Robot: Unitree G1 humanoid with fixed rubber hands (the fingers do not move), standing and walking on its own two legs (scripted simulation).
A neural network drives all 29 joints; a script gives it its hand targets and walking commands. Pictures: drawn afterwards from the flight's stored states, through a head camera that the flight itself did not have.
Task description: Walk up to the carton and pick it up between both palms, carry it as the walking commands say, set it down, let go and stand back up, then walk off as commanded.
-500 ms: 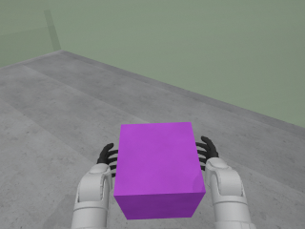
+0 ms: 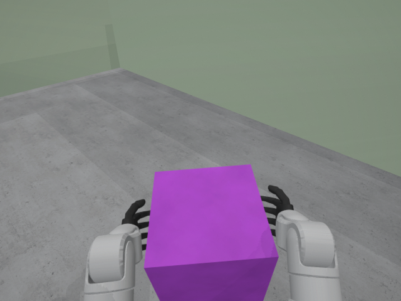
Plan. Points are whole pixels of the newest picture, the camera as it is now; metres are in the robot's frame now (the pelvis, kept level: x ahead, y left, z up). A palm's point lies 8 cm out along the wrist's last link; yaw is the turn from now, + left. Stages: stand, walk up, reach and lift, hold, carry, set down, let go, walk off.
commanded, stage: carry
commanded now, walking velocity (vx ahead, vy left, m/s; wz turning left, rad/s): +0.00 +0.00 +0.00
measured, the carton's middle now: (208, 239) +0.27 +0.01 +0.04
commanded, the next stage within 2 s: none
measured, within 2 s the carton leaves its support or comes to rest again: neither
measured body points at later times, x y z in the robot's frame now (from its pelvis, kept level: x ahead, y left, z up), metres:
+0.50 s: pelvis -0.03 +0.00 +0.00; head -0.06 -0.01 +0.45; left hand +0.25 +0.13 +0.08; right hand +0.26 -0.16 +0.09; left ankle +0.03 +0.10 -0.73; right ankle +0.06 -0.10 -0.73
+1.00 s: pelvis -0.02 +0.00 +0.00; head -0.06 +0.00 +0.45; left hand +0.25 +0.15 +0.08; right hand +0.26 -0.14 +0.09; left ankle +0.03 +0.10 -0.73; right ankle +0.06 -0.10 -0.73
